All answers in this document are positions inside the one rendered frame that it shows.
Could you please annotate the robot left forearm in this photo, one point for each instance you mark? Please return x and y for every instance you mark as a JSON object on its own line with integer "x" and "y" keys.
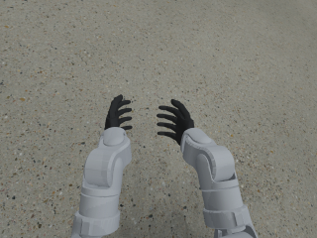
{"x": 98, "y": 214}

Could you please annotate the right robot thigh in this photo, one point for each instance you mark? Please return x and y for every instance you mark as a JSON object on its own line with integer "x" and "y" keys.
{"x": 225, "y": 234}

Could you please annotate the robot right forearm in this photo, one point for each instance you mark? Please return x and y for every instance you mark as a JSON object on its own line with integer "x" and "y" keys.
{"x": 215, "y": 166}

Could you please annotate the robot right hand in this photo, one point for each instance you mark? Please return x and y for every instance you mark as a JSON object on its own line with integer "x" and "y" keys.
{"x": 182, "y": 120}

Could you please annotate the robot left hand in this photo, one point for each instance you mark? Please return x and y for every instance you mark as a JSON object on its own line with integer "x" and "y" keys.
{"x": 112, "y": 119}

